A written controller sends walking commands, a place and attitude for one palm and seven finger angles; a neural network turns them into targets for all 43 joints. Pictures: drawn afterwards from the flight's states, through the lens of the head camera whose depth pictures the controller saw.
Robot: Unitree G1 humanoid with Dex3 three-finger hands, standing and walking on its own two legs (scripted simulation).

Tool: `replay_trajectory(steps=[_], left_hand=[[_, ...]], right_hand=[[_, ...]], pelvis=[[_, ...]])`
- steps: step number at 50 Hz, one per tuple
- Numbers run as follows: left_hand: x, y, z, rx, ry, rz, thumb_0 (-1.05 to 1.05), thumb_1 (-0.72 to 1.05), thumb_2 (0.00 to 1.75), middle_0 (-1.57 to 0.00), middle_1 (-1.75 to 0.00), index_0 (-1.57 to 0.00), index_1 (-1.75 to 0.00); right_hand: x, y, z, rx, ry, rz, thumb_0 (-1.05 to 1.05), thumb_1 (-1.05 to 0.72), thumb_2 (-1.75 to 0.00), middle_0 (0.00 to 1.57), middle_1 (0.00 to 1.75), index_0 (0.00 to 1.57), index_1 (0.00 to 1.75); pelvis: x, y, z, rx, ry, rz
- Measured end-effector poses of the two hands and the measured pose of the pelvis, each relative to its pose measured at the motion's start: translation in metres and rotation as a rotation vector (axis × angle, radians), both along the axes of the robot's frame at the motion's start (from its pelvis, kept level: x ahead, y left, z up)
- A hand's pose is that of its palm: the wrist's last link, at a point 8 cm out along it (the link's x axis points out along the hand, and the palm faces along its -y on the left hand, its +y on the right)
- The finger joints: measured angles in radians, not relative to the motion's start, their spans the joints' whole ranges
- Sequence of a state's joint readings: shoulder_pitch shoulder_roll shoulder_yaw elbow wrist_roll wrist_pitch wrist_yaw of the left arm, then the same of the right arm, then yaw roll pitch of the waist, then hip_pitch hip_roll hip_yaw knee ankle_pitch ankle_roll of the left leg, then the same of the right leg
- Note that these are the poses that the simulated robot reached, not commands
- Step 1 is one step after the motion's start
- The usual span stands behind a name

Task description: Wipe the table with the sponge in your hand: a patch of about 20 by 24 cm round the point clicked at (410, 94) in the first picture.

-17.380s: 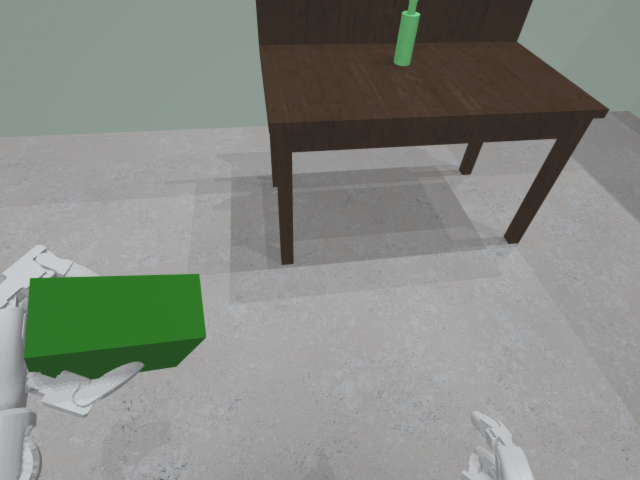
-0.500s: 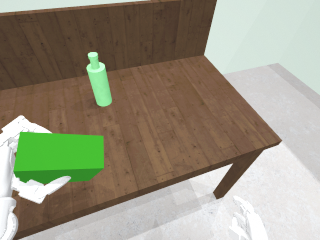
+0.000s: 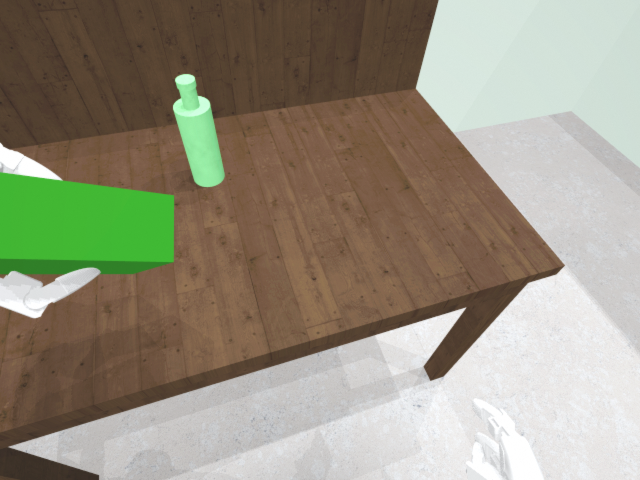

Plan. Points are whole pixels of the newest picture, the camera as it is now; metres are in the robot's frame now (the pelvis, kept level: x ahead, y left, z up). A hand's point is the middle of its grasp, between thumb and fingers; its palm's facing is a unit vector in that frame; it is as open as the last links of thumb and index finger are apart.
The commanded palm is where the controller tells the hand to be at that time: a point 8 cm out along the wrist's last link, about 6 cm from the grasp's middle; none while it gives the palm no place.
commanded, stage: come to a stop and stand still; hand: left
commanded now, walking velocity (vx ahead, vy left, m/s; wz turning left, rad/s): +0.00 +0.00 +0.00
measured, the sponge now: (104, 236) +0.28 +0.25 +0.17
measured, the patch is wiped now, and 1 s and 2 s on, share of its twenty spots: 0.00 0.00 0.00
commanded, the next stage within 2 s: look again from close up in 0.76 s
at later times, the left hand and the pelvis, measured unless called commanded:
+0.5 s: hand (58, 254) +0.25 +0.27 +0.19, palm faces +0.33 -0.85 -0.40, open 10.4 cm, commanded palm +0.19 +0.31 +0.18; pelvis +0.02 +0.03 +0.00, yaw -2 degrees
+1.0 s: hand (51, 269) +0.24 +0.28 +0.17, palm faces +0.33 -0.85 -0.41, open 10.4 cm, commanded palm +0.19 +0.31 +0.18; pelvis +0.02 +0.04 +0.00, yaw -2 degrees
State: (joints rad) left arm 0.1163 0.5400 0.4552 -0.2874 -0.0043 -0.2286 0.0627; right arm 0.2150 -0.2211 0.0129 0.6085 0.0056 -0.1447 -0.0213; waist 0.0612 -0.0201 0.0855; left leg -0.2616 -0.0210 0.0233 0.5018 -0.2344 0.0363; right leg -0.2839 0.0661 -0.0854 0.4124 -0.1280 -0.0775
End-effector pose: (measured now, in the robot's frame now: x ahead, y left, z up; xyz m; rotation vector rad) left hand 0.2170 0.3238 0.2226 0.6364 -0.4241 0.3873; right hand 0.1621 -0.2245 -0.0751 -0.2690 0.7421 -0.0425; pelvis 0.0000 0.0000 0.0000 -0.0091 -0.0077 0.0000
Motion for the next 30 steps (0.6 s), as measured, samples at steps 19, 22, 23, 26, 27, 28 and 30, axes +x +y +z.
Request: replay_trajectory(steps=[19, 22, 23, 26, 27, 28, 30], left_hand=[[0.001, -0.009, -0.054, -0.159, 0.166, -0.093, -0.01, -0.52, 1.02, -0.70, -1.32, -0.72, -1.32], [-0.001, -0.010, -0.029, -0.128, 0.065, -0.120, -0.01, -0.52, 1.02, -0.70, -1.32, -0.72, -1.32], [-0.002, -0.011, -0.024, -0.122, 0.044, -0.133, -0.01, -0.52, 1.02, -0.70, -1.32, -0.72, -1.32], [-0.005, -0.011, -0.021, -0.122, 0.036, -0.155, -0.01, -0.52, 1.02, -0.70, -1.32, -0.72, -1.32], [-0.005, -0.008, -0.024, -0.127, 0.050, -0.152, -0.01, -0.52, 1.02, -0.70, -1.32, -0.72, -1.32], [-0.005, -0.005, -0.028, -0.137, 0.069, -0.145, -0.01, -0.52, 1.02, -0.70, -1.32, -0.72, -1.32], [-0.004, 0.002, -0.041, -0.166, 0.116, -0.120, -0.01, -0.52, 1.02, -0.70, -1.32, -0.72, -1.32]], right_hand=[[0.009, 0.028, 0.008, 0.016, -0.031, -0.022, 0.01, -0.91, -0.90, 0.20, 0.30, 0.21, 0.30], [0.025, 0.035, 0.015, 0.022, -0.087, -0.003, 0.01, -0.91, -0.90, 0.20, 0.30, 0.21, 0.30], [0.030, 0.037, 0.017, 0.027, -0.104, -0.002, 0.01, -0.91, -0.90, 0.20, 0.30, 0.21, 0.30], [0.041, 0.045, 0.023, 0.040, -0.139, -0.009, 0.01, -0.91, -0.90, 0.20, 0.30, 0.21, 0.30], [0.043, 0.047, 0.024, 0.045, -0.146, -0.013, 0.01, -0.91, -0.90, 0.20, 0.30, 0.21, 0.30], [0.045, 0.050, 0.025, 0.048, -0.149, -0.016, 0.01, -0.91, -0.90, 0.20, 0.30, 0.21, 0.30], [0.045, 0.054, 0.026, 0.050, -0.149, -0.019, 0.01, -0.91, -0.90, 0.20, 0.30, 0.21, 0.30]], pelvis=[[0.019, 0.022, 0.002, -0.001, -0.014, -0.026], [0.020, 0.028, 0.002, -0.004, -0.016, -0.028], [0.021, 0.030, 0.002, -0.004, -0.015, -0.030], [0.024, 0.036, 0.003, -0.004, -0.010, -0.035], [0.025, 0.037, 0.003, -0.003, -0.008, -0.038], [0.025, 0.038, 0.003, -0.002, -0.007, -0.039], [0.025, 0.040, 0.004, -0.001, -0.006, -0.039]])
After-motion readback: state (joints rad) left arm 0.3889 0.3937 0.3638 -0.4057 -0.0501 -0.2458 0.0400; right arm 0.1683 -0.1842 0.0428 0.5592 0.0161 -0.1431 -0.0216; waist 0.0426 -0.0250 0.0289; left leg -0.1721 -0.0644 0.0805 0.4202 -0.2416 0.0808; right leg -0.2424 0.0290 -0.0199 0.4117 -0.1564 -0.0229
